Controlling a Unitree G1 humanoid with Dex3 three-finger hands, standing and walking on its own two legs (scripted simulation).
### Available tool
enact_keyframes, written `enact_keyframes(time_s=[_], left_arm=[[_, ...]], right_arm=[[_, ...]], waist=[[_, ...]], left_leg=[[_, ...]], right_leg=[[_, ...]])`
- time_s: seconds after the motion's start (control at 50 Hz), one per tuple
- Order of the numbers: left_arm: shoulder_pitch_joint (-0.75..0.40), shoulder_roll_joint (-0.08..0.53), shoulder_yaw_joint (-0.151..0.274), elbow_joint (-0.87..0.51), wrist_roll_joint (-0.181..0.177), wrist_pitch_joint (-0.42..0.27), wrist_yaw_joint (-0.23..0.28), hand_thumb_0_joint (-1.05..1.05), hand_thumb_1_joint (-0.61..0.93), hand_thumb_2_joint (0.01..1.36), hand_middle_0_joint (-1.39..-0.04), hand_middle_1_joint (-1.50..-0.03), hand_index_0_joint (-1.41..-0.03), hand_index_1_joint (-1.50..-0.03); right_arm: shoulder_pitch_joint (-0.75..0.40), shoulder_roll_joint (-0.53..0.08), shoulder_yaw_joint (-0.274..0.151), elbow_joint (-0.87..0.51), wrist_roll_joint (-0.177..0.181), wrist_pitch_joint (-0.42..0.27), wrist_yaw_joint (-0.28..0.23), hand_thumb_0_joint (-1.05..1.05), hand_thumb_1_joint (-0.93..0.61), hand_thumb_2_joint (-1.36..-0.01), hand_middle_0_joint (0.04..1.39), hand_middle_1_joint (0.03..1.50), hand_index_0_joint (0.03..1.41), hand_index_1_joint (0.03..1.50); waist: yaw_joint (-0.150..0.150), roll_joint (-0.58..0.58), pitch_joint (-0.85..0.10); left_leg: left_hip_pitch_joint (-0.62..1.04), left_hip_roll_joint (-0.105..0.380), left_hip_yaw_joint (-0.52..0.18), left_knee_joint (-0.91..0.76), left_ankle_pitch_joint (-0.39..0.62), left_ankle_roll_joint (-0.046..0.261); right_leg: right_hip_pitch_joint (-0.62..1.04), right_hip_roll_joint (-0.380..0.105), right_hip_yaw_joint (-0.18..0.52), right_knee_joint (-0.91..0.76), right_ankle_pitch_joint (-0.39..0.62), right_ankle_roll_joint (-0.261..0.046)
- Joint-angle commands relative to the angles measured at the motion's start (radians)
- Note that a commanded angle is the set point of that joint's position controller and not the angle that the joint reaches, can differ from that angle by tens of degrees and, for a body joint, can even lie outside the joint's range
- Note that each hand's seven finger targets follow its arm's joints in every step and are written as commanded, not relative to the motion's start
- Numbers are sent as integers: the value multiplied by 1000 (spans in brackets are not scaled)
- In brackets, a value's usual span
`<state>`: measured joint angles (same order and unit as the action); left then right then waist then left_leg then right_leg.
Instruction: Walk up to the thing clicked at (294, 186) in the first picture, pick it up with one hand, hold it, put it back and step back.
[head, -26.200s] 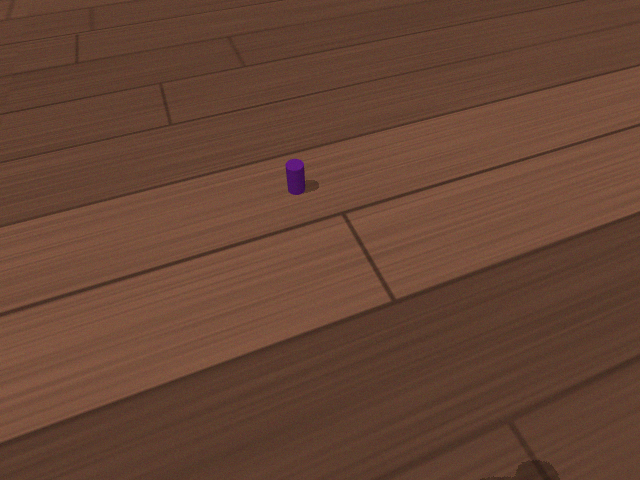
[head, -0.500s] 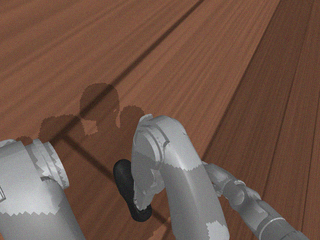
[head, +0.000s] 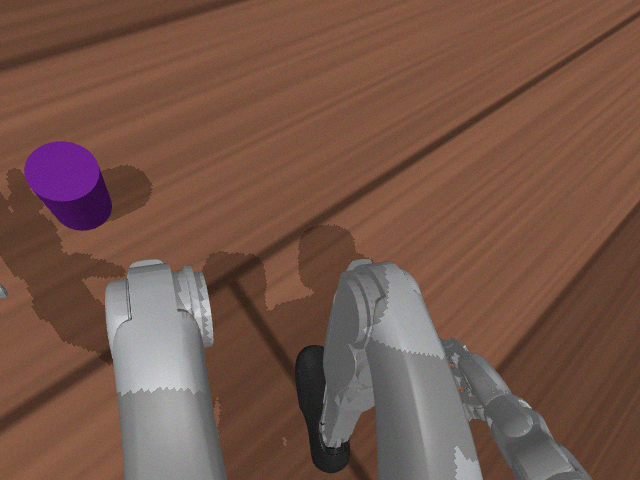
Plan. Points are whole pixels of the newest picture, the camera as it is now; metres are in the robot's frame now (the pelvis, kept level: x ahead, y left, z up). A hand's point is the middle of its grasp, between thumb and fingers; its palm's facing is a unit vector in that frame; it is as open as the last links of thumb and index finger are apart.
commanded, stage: home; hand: left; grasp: from the side
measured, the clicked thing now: (74, 190) +0.45 +0.32 -0.25
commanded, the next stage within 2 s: none
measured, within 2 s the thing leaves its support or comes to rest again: neither
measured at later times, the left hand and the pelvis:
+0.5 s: hand out of the picture +0.25 +0.35 +0.06, palm faces +0.35 -0.81 -0.47, open 17.2 cm; pelvis +0.02 -0.01 +0.16, yaw +9 degrees
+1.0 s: hand out of the picture +0.22 +0.27 +0.28, palm faces +0.37 -0.86 -0.35, open 17.4 cm; pelvis +0.08 +0.01 +0.37, yaw +14 degrees
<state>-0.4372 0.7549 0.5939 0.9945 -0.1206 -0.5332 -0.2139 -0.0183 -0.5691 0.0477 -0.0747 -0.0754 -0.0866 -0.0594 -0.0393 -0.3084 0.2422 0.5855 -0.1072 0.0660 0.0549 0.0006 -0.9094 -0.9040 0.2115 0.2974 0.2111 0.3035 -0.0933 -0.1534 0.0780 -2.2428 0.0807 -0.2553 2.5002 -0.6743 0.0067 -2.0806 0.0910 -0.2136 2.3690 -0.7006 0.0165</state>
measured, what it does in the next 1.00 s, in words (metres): rises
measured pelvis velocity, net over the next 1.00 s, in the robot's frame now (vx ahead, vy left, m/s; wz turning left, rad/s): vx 0.08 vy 0.01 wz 0.25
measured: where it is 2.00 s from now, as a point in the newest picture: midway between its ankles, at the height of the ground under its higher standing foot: (254, 441)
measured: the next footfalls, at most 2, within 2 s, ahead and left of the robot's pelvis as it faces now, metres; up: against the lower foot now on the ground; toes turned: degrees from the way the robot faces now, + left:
none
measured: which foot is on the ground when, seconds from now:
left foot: down 0.00-1.00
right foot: down 0.00-1.00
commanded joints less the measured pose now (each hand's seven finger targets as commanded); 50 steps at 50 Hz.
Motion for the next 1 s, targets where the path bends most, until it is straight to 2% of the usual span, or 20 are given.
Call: enact_keyframes(time_s=[0.0, 0.04, 0.06, 0.08, 0.1, 0.14, 0.16, 0.22, 0.24, 0.26, 0.34, 0.38, 0.42, 0.46, 0.5, 0.58, 0.64, 0.7, 0.74, 0.98], left_arm=[[-271, 529, 128, -441, 64, 48, 85, 0, -585, 59, -113, -81, -105, -83], [-314, 545, 132, -549, 86, 96, 111, 0, -510, 79, -55, -61, -54, -62], [-167, 450, 88, -440, 93, 139, 120, 0, -524, 72, -53, -59, -53, -60], [-111, 366, 55, -388, 95, 171, 128, 0, -530, 68, -53, -58, -52, -59], [-94, 329, 50, -375, 97, 195, 140, 0, -528, 70, -54, -59, -53, -59], [8, 193, -8, -231, 103, 249, 151, 0, -552, 56, -52, -55, -51, -55], [45, 186, 2, -270, 106, 272, 159, 0, -556, 54, -53, -56, -52, -56], [115, 79, -80, -404, 105, 347, 176, 0, -549, 58, -53, -56, -52, -56], [119, 64, -102, -486, 105, 364, 184, 0, -526, 71, -55, -59, -54, -59], [136, 45, -119, -505, 106, 386, 194, 0, -503, 84, -58, -63, -57, -63], [212, 132, -65, -746, 111, 447, 250, 0, -521, 73, -54, -57, -53, -58], [244, 119, -65, -835, 111, 474, 279, 0, -471, 102, -58, -66, -57, -66], [304, 89, -75, -833, 118, 506, 307, 0, -477, 98, -58, -65, -57, -65], [324, 66, -87, -862, 118, 529, 330, 0, -462, 107, -59, -67, -58, -68], [411, -21, -135, -846, 119, 559, 345, 0, -507, 81, -54, -60, -54, -60], [469, -159, -243, -799, 120, 605, 365, 0, -537, 63, -51, -55, -51, -56], [503, -230, -306, -755, 121, 638, 376, 0, -538, 63, -51, -55, -50, -55], [499, -249, -343, -777, 124, 660, 389, 0, -558, 51, -49, -51, -48, -52], [517, -248, -350, -804, 123, 674, 400, 0, -551, 55, -49, -52, -49, -53], [761, -386, -507, -1108, 109, 769, 428, 0, -572, 42, -47, -49, -46, -49]], right_arm=[[127, -284, -167, -64, 46, 14, -35, 0, -1019, -936, 202, 302, 202, 302], [160, -250, -182, -46, 56, 28, -41, 0, -896, -902, 201, 301, 201, 301], [144, -237, -186, -59, 67, 28, -43, 0, -896, -902, 201, 301, 201, 301], [145, -227, -190, -51, 71, 27, -45, 0, -896, -902, 201, 301, 201, 301], [153, -215, -199, -48, 75, 27, -47, 0, -896, -902, 201, 301, 201, 301], [146, -207, -222, -58, 85, 30, -47, 0, -896, -902, 201, 301, 201, 301], [154, -208, -239, -60, 89, 33, -46, 0, -896, -902, 201, 301, 201, 301], [174, -193, -282, -95, 110, 43, -39, 0, -895, -902, 201, 301, 201, 301], [175, -198, -296, -102, 120, 41, -38, 0, -895, -902, 201, 301, 201, 301], [181, -195, -303, -109, 128, 39, -38, 0, -895, -902, 201, 301, 201, 301], [196, -178, -324, -140, 152, 38, -60, 0, -895, -902, 201, 302, 201, 301], [196, -157, -320, -160, 159, 33, -78, 0, -895, -902, 201, 301, 201, 301], [188, -137, -314, -158, 161, 20, -102, 0, -895, -902, 201, 301, 201, 301], [189, -117, -311, -158, 160, 6, -124, 0, -895, -902, 201, 301, 201, 301], [192, -98, -306, -154, 154, -12, -144, 0, -895, -902, 201, 301, 201, 301], [215, -76, -297, -133, 148, -52, -169, 0, -895, -902, 201, 301, 201, 301], [225, -70, -292, -134, 146, -80, -182, 0, -895, -902, 201, 301, 201, 301], [235, -67, -289, -147, 149, -102, -196, 0, -895, -902, 201, 301, 201, 301], [234, -68, -284, -157, 150, -112, -203, 0, -895, -902, 201, 301, 201, 301], [285, -32, -266, -223, 142, -151, -253, 0, -895, -902, 201, 301, 201, 301]], waist=[[25, 666, -713], [33, 685, -735], [36, 632, -681], [24, 573, -642], [25, 513, -642], [32, 392, -619], [57, 372, -645], [65, 314, -798], [72, 324, -835], [57, 297, -849], [95, 249, -933], [97, 247, -919], [104, 256, -870], [101, 269, -873], [99, 278, -823], [62, 260, -692], [41, 225, -605], [40, 228, -567], [57, 240, -533], [55, 277, -409]], left_leg=[[601, 24, 75, -465, 30, -15], [627, 18, 95, -483, 33, -10], [596, 11, 102, -512, 4, -5], [565, 7, 105, -516, -5, 0], [546, 2, 110, -513, -4, 4], [500, -7, 124, -523, -17, 14], [518, -10, 131, -534, 8, 14], [616, -17, 148, -582, 108, 15], [673, -18, 149, -614, 115, 13], [694, -19, 146, -637, 122, 15], [815, -18, 163, -741, 163, 25], [849, -24, 180, -803, 147, 27], [892, -27, 192, -861, 135, 28], [947, -32, 206, -901, 176, 28], [1004, -39, 214, -960, 198, 28], [1087, -40, 224, -1053, 246, 30], [1142, -43, 226, -1142, 235, 26], [1229, -46, 225, -1238, 224, 22], [1297, -49, 222, -1316, 224, 16], [1638, -57, 230, -1595, 387, -1]], right_leg=[[146, 13, 4, -239, 118, -67], [151, 9, 34, -268, 113, -72], [144, 7, 39, -291, 86, -71], [144, 7, 40, -311, 78, -70], [148, 6, 46, -336, 72, -69], [166, 1, 50, -385, 46, -63], [178, -1, 58, -407, 56, -63], [288, -10, 83, -483, 123, -55], [299, -11, 85, -509, 134, -57], [332, -10, 82, -530, 149, -54], [531, -18, 121, -653, 194, -45], [623, -27, 149, -721, 177, -42], [672, -31, 174, -783, 160, -43], [753, -36, 196, -838, 196, -39], [797, -38, 201, -896, 214, -41], [888, -44, 208, -1018, 266, -39], [976, -53, 209, -1118, 263, -37], [1056, -62, 207, -1211, 248, -37], [1101, -63, 188, -1257, 243, -42], [1409, -55, 146, -1490, 408, -38]])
